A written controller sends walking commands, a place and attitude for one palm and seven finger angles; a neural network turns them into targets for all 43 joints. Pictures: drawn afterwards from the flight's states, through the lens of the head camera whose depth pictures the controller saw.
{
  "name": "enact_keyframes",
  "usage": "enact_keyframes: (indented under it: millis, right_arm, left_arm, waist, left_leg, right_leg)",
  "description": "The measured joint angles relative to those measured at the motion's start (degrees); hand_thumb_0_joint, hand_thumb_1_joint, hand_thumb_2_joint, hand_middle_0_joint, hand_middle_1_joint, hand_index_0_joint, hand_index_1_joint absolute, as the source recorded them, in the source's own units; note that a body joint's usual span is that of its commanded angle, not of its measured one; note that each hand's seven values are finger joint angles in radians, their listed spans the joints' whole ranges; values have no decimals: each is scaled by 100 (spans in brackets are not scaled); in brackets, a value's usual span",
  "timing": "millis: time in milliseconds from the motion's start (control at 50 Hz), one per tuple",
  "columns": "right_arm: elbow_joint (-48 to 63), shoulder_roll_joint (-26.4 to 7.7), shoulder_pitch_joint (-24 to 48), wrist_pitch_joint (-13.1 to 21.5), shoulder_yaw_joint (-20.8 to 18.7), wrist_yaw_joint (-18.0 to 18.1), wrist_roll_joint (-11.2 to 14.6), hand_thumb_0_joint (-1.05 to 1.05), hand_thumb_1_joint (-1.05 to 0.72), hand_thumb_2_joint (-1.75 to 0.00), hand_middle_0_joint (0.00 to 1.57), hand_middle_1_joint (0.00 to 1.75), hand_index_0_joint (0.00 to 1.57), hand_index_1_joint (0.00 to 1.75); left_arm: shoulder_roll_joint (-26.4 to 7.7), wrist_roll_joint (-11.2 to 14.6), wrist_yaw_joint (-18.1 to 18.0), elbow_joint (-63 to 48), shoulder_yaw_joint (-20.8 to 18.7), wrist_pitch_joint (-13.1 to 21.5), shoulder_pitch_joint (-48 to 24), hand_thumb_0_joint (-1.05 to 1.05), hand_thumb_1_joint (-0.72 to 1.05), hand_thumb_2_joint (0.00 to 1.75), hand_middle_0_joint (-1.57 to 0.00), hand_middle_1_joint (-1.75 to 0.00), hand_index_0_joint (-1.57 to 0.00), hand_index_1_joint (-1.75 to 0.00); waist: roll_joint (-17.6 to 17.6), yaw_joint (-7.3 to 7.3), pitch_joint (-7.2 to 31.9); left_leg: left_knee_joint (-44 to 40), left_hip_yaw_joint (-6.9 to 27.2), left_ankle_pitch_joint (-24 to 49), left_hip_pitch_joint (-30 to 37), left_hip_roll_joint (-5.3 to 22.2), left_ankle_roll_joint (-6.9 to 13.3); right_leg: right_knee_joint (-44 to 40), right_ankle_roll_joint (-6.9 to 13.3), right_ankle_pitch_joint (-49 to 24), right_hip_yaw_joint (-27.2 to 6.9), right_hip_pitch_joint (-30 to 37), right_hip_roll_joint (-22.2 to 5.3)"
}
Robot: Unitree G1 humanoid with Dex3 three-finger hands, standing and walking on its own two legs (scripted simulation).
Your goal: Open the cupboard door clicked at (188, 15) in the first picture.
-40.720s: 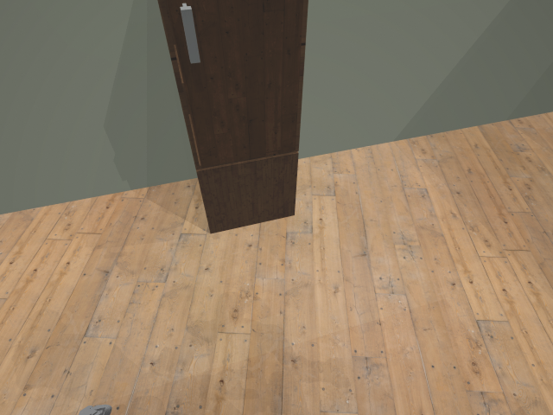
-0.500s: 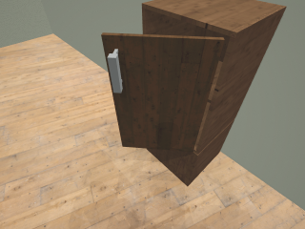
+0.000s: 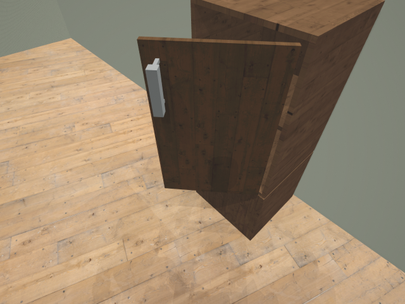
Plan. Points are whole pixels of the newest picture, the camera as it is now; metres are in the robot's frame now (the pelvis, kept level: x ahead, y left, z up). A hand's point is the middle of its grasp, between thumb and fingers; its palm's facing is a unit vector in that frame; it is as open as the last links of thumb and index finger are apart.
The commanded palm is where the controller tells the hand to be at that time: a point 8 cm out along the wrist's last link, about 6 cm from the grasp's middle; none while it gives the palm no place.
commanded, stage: come to a stop and stand still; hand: left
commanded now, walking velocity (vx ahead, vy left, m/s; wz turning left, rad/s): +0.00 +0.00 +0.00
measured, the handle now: (158, 87) +0.59 +0.14 +0.14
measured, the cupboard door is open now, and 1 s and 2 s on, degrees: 42 42 42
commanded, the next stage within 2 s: look again from close up in 1.04 s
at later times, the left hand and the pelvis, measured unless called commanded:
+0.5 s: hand out of the picture +0.04 +0.16 -0.17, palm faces -0.01 -0.98 -0.22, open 7.3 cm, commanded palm none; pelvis +0.03 -0.01 +0.00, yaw -1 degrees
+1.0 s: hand out of the picture +0.09 +0.17 -0.16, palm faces +0.00 -0.97 -0.24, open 7.3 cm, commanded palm none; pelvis +0.04 -0.03 +0.00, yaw -1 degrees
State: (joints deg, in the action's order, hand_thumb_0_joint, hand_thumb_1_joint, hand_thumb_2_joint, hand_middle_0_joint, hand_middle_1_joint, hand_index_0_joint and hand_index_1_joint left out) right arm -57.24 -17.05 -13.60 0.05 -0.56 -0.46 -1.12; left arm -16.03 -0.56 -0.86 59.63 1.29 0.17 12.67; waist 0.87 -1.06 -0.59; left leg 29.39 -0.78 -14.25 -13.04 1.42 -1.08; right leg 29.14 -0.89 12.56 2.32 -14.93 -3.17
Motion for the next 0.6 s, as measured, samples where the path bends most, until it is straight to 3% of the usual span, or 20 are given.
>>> enact_keyframes:
  millis: [140,240,460,600]
  right_arm:
    - [-12,558,-395,-33,199,-20,11,1,-91,-90,20,30,19,29]
    - [-250,737,-502,-20,193,29,20,2,-93,-90,20,30,20,29]
    - [-566,848,-389,83,105,121,36,1,-91,-90,20,30,20,29]
    - [-596,813,-184,97,55,160,28,0,-91,-90,20,30,19,29]
  left_arm:
    - [383,5,57,190,70,-50,351,1,91,90,-20,-30,-20,-30]
    - [598,13,24,316,51,-10,463,1,91,90,-20,-30,-20,-30]
    - [777,16,-19,473,-41,74,235,1,91,90,-20,-30,-20,-30]
    - [660,5,-36,472,-106,85,39,1,92,90,-20,-30,-20,-30]
  waist:
    - [147,66,-26]
    - [193,92,-117]
    - [61,81,-240]
    - [-13,81,-223]
  left_leg:
    - [-104,-99,-21,66,-130,69]
    - [-262,-141,9,142,-138,62]
    - [-367,-136,-48,269,-32,-36]
    - [-403,-108,-86,367,55,-109]
  right_leg:
    - [137,-88,75,-131,-76,-115]
    - [89,-111,88,-171,-69,-120]
    - [69,-24,185,-151,8,-14]
    - [39,43,232,-112,106,71]
